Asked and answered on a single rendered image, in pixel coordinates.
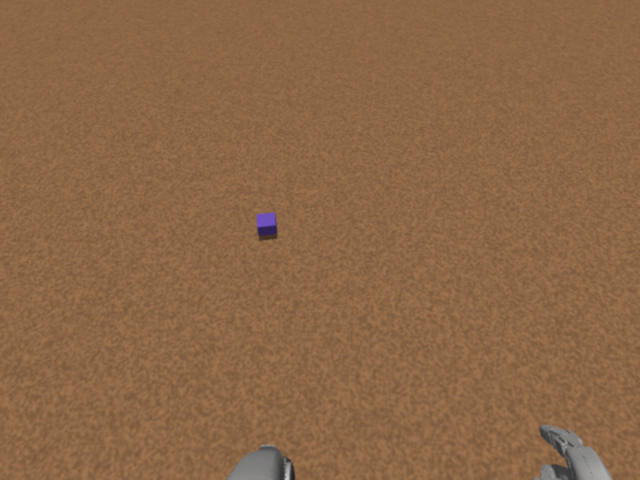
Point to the small box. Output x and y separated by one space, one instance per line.
266 224

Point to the right robot hand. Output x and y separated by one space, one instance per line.
583 462

